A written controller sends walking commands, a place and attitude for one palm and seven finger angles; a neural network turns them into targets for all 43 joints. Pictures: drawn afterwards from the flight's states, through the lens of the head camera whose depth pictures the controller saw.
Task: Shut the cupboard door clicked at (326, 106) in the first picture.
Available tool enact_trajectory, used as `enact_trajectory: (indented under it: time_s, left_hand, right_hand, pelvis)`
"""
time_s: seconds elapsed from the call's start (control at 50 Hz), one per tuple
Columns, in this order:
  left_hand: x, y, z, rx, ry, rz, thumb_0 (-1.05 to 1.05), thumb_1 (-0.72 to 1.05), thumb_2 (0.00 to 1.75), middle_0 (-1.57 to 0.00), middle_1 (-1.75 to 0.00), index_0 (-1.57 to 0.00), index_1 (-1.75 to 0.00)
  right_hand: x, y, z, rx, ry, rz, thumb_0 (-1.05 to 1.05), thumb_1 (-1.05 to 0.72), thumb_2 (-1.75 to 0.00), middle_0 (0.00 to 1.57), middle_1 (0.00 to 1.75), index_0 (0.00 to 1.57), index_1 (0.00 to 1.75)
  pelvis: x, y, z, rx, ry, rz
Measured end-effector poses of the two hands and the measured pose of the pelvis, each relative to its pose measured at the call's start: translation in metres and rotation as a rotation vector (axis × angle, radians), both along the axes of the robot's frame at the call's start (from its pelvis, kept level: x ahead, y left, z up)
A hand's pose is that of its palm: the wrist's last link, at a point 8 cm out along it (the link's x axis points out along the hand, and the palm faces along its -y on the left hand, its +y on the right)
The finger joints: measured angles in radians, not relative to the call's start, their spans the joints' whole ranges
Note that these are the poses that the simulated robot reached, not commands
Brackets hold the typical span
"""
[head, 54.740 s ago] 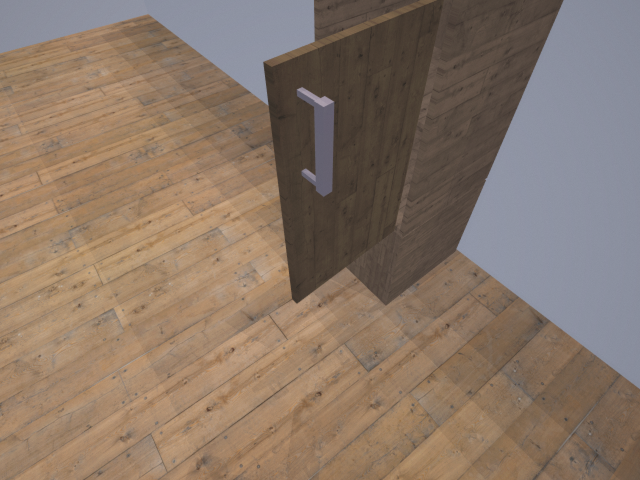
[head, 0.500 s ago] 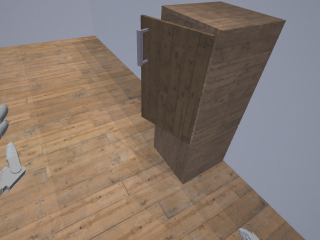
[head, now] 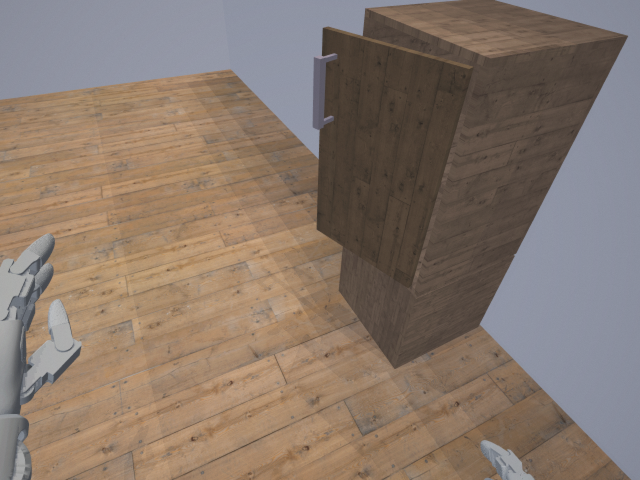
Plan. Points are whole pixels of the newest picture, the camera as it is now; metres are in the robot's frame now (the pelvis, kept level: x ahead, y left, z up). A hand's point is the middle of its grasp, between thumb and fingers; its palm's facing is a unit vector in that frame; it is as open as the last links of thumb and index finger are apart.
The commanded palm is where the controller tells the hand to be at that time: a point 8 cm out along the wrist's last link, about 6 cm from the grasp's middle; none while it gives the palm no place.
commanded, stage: let the arm hang, fingers relaxed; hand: left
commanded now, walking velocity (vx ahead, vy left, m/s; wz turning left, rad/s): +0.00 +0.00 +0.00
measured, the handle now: (325, 92) +0.91 +0.07 +0.13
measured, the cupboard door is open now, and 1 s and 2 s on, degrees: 19 19 19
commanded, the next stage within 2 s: look to check the result in 1.06 s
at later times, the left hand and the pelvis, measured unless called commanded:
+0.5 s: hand out of the picture -0.05 +0.18 -0.16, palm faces +0.02 -0.98 -0.19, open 7.2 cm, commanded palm none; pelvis +0.03 -0.01 +0.01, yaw -1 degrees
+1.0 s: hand out of the picture +0.04 +0.13 -0.17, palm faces +0.01 -0.99 -0.14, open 7.3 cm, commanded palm none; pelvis +0.05 -0.02 +0.01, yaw -2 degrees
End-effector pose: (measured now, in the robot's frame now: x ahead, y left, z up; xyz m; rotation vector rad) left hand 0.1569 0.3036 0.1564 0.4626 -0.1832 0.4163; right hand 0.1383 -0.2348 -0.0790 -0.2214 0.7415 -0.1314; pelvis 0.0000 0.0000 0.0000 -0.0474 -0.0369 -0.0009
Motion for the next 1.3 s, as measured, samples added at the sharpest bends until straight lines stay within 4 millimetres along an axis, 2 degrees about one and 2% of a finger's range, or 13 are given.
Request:
enact_trajectory:
  time_s: [0.06, 0.1, 0.14, 0.2, 0.24, 0.28, 0.4, 0.46, 0.54, 0.62, 0.74, 0.94, 1.3]
  left_hand:
    - [0.02, 0.002, -0.085, -0.11, 0.37, -0.005, 0.0, 0.9, 0.9, -0.2, -0.3, -0.2, -0.3]
    - [0.014, -0.009, -0.148, -0.189, 0.648, -0.012, 0.0, 0.9, 0.9, -0.2, -0.3, -0.2, -0.3]
    - [-0.007, -0.027, -0.204, -0.269, 0.889, -0.025, 0.0, 0.91, 0.9, -0.2, -0.3, -0.2, -0.29]
    - [-0.052, -0.062, -0.268, -0.406, 1.168, -0.037, 0.01, 0.91, 0.9, -0.2, -0.3, -0.2, -0.29]
    - [-0.082, -0.085, -0.298, -0.496, 1.31, -0.044, 0.01, 0.91, 0.9, -0.2, -0.3, -0.2, -0.29]
    - [-0.107, -0.087, -0.313, -0.548, 1.402, 0.021, 0.01, 0.96, 0.89, -0.21, -0.3, -0.21, -0.3]
    - [-0.171, -0.082, -0.309, -0.606, 1.597, 0.135, 0.0, 0.97, 0.89, -0.21, -0.3, -0.21, -0.3]
    - [-0.193, -0.078, -0.297, -0.594, 1.657, 0.192, 0.0, 0.95, 0.89, -0.21, -0.3, -0.2, -0.3]
    - [-0.207, -0.073, -0.285, -0.563, 1.702, 0.242, 0.0, 0.93, 0.89, -0.2, -0.3, -0.2, -0.3]
    - [-0.201, -0.074, -0.281, -0.538, 1.69, 0.253, 0.0, 0.92, 0.9, -0.2, -0.3, -0.2, -0.29]
    - [-0.168, -0.088, -0.286, -0.537, 1.6, 0.206, 0.0, 0.91, 0.9, -0.2, -0.3, -0.2, -0.29]
    - [-0.12, -0.125, -0.297, -0.582, 1.506, 0.089, 0.0, 0.91, 0.9, -0.2, -0.3, -0.2, -0.3]
    - [-0.145, -0.119, -0.293, -0.582, 1.598, 0.173, 0.0, 0.91, 0.9, -0.2, -0.3, -0.2, -0.3]
  right_hand:
    - [0.007, -0.007, -0.014, 0.003, 0.048, 0.04, 0.01, -0.9, -0.9, 0.2, 0.3, 0.2, 0.3]
    - [0.004, -0.014, -0.02, 0.002, 0.079, 0.027, 0.01, -0.9, -0.9, 0.2, 0.3, 0.2, 0.3]
    - [-0.005, -0.021, -0.023, -0.003, 0.122, 0.0, 0.01, -0.9, -0.9, 0.2, 0.3, 0.2, 0.3]
    - [-0.032, -0.029, -0.028, -0.033, 0.231, -0.051, 0.01, -0.9, -0.9, 0.2, 0.3, 0.2, 0.3]
    - [-0.055, -0.032, -0.032, -0.057, 0.325, -0.087, 0.01, -0.91, -0.9, 0.2, 0.3, 0.2, 0.3]
    - [-0.081, -0.031, -0.034, -0.069, 0.432, -0.114, 0.01, -0.91, -0.9, 0.2, 0.3, 0.2, 0.3]
    - [-0.141, -0.015, -0.038, -0.032, 0.689, -0.161, 0.01, -0.91, -0.9, 0.2, 0.3, 0.19, 0.3]
    - [-0.152, -0.007, -0.042, 0.01, 0.738, -0.173, 0.01, -0.91, -0.9, 0.2, 0.3, 0.19, 0.3]
    - [-0.148, 0.003, -0.051, 0.062, 0.734, -0.179, 0.01, -0.91, -0.9, 0.2, 0.3, 0.2, 0.3]
    - [-0.133, 0.008, -0.059, 0.101, 0.692, -0.173, 0.01, -0.91, -0.9, 0.2, 0.3, 0.2, 0.3]
    - [-0.112, 0.005, -0.063, 0.109, 0.638, -0.16, 0.02, -0.92, -0.9, 0.2, 0.3, 0.2, 0.3]
    - [-0.103, -0.008, -0.057, 0.088, 0.611, -0.173, 0.01, -0.92, -0.9, 0.2, 0.3, 0.19, 0.3]
    - [-0.113, -0.002, -0.059, 0.108, 0.691, -0.18, 0.01, -0.91, -0.9, 0.2, 0.3, 0.19, 0.3]
  pelvis:
    - [-0.005, 0.003, -0.006, 0.015, 0.008, 0.003]
    - [-0.006, 0.002, -0.007, 0.021, 0.008, 0.001]
    - [-0.006, 0.001, -0.007, 0.022, 0.011, -0.001]
    - [0.0, -0.001, -0.007, 0.014, 0.011, -0.001]
    - [0.005, 0.0, -0.008, 0.004, 0.005, -0.002]
    - [0.01, -0.001, -0.007, 0.005, 0.004, 0.0]
    - [0.022, -0.004, 0.005, 0.021, 0.03, 0.001]
    - [0.026, -0.005, 0.008, 0.026, 0.033, -0.003]
    - [0.03, -0.006, 0.01, 0.03, 0.025, -0.014]
    - [0.034, -0.009, 0.01, 0.035, 0.014, -0.023]
    - [0.038, -0.014, 0.01, 0.041, 0.002, -0.025]
    - [0.045, -0.023, 0.01, 0.043, 0.0, -0.026]
    - [0.055, -0.028, 0.01, 0.042, 0.003, -0.025]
